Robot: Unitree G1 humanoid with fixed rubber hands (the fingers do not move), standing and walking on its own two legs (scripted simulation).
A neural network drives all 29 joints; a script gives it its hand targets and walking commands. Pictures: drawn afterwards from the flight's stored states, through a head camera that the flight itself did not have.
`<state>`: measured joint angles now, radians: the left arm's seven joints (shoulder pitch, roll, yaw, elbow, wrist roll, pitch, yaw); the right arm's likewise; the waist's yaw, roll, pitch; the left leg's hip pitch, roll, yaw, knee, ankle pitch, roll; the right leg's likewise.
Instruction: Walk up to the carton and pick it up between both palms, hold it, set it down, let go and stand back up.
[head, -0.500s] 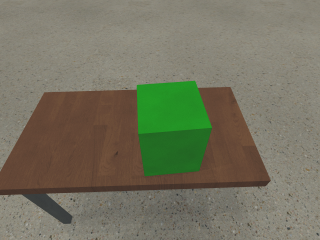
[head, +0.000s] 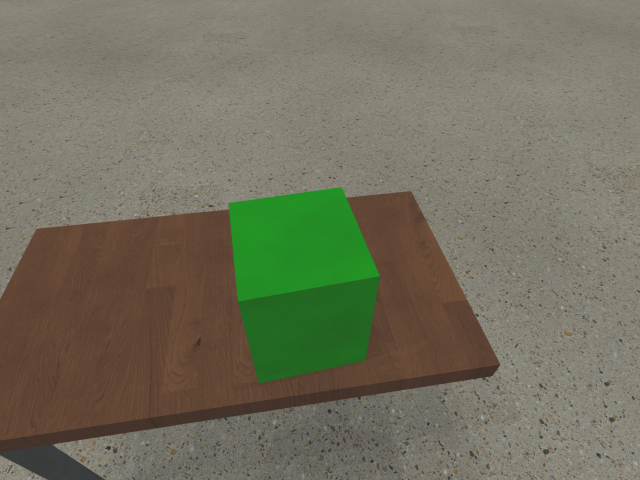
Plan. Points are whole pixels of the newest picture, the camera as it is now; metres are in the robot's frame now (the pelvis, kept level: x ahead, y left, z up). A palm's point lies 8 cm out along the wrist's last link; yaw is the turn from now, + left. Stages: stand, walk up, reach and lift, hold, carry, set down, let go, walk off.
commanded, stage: walk up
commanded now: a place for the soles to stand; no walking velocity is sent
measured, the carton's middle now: (300, 285) +0.48 +0.05 -0.08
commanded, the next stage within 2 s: none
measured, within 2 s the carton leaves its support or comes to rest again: neither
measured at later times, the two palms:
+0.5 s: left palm out of the picture +0.09 +0.16 -0.13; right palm out of the picture +0.13 -0.35 -0.14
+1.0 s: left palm out of the picture +0.02 +0.20 -0.14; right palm (515, 471) +0.20 -0.26 -0.14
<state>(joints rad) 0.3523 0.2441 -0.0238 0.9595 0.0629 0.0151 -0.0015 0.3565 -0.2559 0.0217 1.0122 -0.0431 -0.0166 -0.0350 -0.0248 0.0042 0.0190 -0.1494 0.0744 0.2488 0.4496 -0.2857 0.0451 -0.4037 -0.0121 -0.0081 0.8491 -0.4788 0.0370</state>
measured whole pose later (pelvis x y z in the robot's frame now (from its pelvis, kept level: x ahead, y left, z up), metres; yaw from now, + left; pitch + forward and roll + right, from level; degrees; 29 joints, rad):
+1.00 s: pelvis +0.06 -0.05 -0.01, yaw +18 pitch -2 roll -1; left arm 0.26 0.23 -0.04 0.92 0.02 0.02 0.02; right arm 0.25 -0.23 0.00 0.84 -0.02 0.00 -0.01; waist 0.00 0.01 0.08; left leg -0.28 0.02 -0.02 0.62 -0.30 -0.01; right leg -0.25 -0.02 -0.07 0.57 -0.27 -0.01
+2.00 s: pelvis -0.04 -0.03 +0.00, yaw +20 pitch +0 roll -2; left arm 0.20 0.29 0.00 0.94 0.02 0.05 0.01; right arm 0.27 -0.21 0.01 0.89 -0.01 0.02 -0.03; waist -0.01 -0.04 0.06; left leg -0.28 -0.01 0.01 0.47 -0.19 0.05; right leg -0.40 0.01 0.06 0.89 -0.42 0.00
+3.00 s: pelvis -0.02 -0.03 +0.00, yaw +12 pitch -2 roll +1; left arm 0.31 0.21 -0.04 1.03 0.01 -0.02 0.02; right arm 0.27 -0.24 0.03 1.02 -0.03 0.00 -0.02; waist -0.01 0.00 0.04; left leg -0.18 0.03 0.09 0.49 -0.28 0.00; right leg -0.13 0.01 0.09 0.51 -0.35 0.00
